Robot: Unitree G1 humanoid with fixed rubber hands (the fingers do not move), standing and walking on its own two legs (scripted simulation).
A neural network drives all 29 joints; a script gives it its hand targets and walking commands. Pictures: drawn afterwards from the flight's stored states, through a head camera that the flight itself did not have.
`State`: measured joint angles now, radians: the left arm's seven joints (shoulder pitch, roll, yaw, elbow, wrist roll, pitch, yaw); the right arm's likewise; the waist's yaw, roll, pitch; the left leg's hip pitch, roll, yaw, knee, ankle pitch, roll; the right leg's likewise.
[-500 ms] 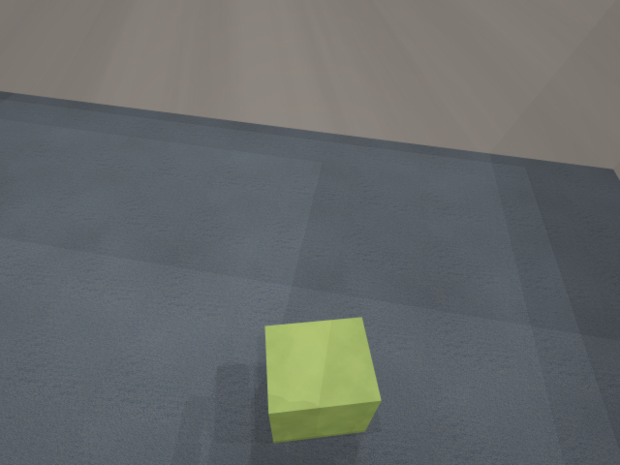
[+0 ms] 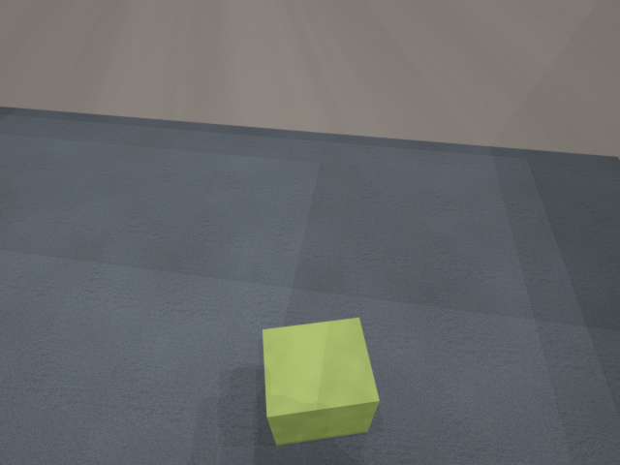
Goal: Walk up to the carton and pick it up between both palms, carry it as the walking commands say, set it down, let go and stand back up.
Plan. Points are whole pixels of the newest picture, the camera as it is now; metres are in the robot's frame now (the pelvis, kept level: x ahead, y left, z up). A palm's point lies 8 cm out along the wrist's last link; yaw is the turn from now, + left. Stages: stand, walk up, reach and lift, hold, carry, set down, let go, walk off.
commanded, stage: walk up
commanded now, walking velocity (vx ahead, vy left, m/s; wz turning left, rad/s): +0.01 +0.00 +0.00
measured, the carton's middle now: (317, 382) +0.44 -0.01 -0.64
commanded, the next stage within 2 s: stand in 1.88 s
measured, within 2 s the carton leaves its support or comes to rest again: neither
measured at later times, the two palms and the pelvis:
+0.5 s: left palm out of the picture +0.06 +0.14 -0.13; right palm out of the picture -0.02 -0.32 -0.15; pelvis +0.01 -0.08 +0.00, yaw +1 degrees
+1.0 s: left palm out of the picture -0.04 +0.20 -0.14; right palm out of the picture +0.05 -0.29 -0.14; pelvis +0.01 -0.04 +0.00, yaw +1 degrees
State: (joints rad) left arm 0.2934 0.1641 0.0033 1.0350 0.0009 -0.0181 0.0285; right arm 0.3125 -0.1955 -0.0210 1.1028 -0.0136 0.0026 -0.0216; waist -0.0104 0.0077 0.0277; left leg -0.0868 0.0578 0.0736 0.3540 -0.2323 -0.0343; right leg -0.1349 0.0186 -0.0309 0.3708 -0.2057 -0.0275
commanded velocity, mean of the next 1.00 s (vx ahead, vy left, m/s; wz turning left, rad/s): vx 0.01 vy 0.01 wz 0.01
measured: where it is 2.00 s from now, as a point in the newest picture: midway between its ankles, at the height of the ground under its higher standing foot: outside the picture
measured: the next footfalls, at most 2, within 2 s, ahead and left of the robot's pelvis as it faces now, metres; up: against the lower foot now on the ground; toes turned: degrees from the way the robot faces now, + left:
left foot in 0.52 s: +0.04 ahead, +0.04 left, +0.00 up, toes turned +5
left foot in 1.02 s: +0.06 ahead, +0.10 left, +0.00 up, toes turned -6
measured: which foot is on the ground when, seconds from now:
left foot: down 0.00-0.26, up 0.28-0.50, down 0.52-0.76, up 0.78-1.00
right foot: down 0.00-1.00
